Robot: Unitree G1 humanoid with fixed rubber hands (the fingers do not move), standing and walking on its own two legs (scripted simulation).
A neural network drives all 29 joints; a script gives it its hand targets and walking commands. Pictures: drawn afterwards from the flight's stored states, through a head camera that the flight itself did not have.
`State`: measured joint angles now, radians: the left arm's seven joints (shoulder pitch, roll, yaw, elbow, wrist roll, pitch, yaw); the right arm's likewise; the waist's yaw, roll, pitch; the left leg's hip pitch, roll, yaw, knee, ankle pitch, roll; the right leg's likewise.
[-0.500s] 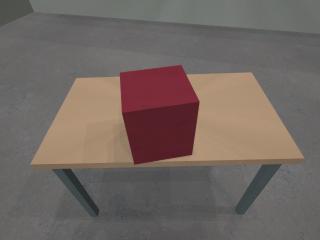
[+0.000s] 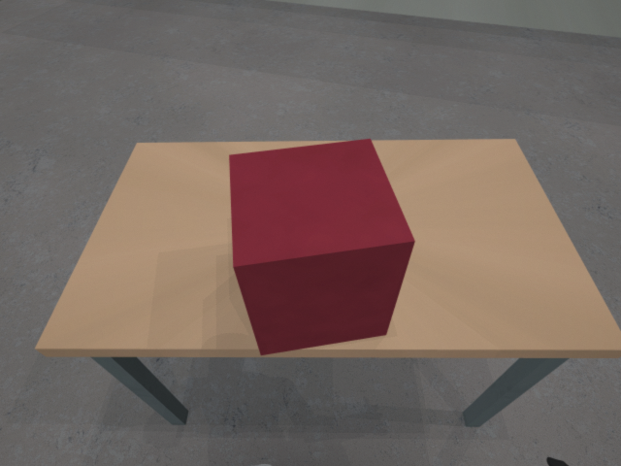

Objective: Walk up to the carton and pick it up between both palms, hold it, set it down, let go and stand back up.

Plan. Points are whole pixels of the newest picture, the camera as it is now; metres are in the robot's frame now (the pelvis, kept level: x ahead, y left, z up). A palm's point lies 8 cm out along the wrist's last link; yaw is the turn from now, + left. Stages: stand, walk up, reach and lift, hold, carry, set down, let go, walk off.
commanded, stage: walk up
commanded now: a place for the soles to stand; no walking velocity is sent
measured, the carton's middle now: (313, 251) +0.42 +0.01 +0.01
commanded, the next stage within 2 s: stand in 0.74 s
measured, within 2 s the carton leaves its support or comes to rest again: neither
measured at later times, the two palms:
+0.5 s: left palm out of the picture +0.08 +0.34 -0.08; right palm out of the picture +0.11 -0.31 -0.09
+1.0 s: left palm out of the picture +0.08 +0.34 -0.08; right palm out of the picture +0.11 -0.31 -0.09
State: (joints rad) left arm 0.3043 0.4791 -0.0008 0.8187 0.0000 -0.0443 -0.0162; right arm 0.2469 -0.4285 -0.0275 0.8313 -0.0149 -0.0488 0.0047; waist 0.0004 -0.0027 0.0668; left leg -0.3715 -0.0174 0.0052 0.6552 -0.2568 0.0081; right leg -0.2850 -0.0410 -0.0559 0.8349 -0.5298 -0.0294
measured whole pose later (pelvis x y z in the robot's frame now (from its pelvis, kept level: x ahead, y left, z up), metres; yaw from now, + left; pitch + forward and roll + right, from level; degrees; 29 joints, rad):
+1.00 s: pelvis +0.00 +0.00 +0.00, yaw +0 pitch -2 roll +0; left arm 0.23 0.48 0.00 0.81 0.00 0.08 -0.01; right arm 0.14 -0.41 -0.06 0.95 -0.05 -0.10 0.03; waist 0.00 0.01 0.04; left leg -0.37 -0.01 0.00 0.66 -0.27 0.01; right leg -0.27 -0.04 -0.05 0.70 -0.40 0.00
